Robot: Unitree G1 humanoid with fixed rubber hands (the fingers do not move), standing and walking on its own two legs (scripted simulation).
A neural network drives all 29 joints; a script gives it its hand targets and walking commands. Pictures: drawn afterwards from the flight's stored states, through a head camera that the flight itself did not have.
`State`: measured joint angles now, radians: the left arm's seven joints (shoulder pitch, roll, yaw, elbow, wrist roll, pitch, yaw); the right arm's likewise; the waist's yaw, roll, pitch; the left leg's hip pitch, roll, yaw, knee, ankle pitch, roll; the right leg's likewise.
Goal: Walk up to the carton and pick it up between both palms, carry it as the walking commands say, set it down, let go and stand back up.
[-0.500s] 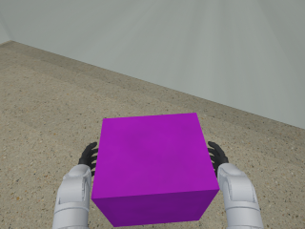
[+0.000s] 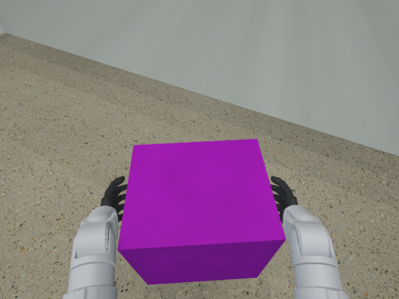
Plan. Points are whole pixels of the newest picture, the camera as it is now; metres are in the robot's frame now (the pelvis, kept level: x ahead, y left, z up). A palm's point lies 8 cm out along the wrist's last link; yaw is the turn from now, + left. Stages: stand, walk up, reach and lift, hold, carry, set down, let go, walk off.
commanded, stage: carry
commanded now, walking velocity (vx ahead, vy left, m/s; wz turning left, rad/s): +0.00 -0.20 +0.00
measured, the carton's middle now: (199, 215) +0.30 +0.00 -0.04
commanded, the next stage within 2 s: none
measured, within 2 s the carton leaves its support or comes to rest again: neither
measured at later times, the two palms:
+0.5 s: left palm (119, 229) +0.22 +0.15 +0.07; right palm (325, 229) +0.22 -0.22 +0.07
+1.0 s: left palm (139, 265) +0.17 +0.10 +0.06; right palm (362, 256) +0.17 -0.26 +0.08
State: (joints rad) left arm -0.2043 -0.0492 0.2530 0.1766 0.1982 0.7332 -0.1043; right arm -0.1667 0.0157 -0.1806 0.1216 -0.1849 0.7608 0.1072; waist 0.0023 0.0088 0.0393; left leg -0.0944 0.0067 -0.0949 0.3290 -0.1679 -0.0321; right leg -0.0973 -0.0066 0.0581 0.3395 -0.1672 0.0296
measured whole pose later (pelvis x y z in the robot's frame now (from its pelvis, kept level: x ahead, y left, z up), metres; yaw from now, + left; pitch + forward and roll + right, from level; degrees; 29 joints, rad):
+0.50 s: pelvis -0.02 -0.03 -0.02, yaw -1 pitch +0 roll +0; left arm -0.08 -0.05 0.22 -0.24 0.05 1.19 0.00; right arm -0.09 0.05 -0.18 -0.28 -0.05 1.22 -0.02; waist -0.01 0.01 -0.18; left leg -0.32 0.07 -0.01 0.61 -0.29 -0.04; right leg -0.38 0.01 0.01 0.76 -0.39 -0.01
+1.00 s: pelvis -0.06 -0.08 -0.02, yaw +0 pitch +3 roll -3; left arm -0.03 -0.08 0.23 -0.36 0.00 1.20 0.03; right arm 0.00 0.07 -0.18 -0.42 -0.02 1.22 -0.05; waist 0.01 0.01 -0.18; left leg -0.39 0.16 0.06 0.65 -0.30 -0.03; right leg -0.49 0.01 -0.06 0.81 -0.39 -0.03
